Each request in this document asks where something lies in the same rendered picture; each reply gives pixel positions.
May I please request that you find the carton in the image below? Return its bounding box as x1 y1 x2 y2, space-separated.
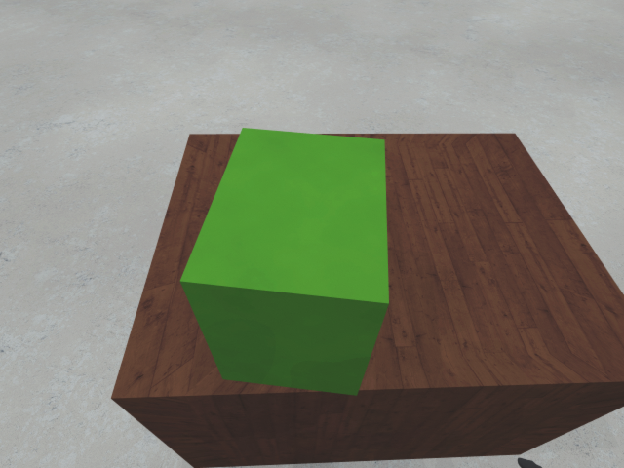
180 128 389 396

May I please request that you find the pedestal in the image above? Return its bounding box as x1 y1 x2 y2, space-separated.
111 134 624 468

